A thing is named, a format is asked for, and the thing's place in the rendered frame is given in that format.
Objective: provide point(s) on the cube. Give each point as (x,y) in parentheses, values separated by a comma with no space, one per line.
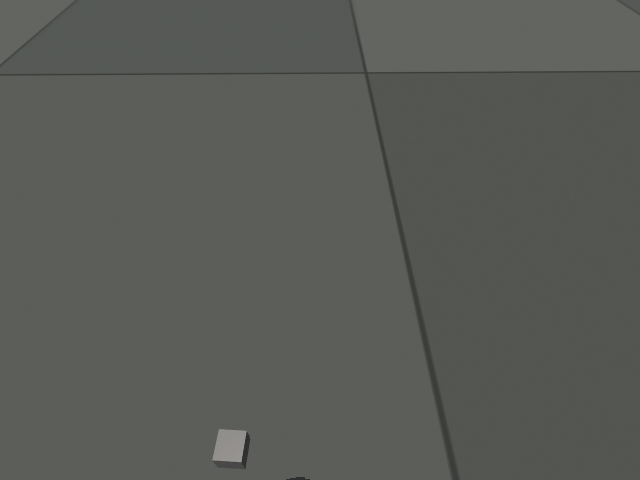
(231,449)

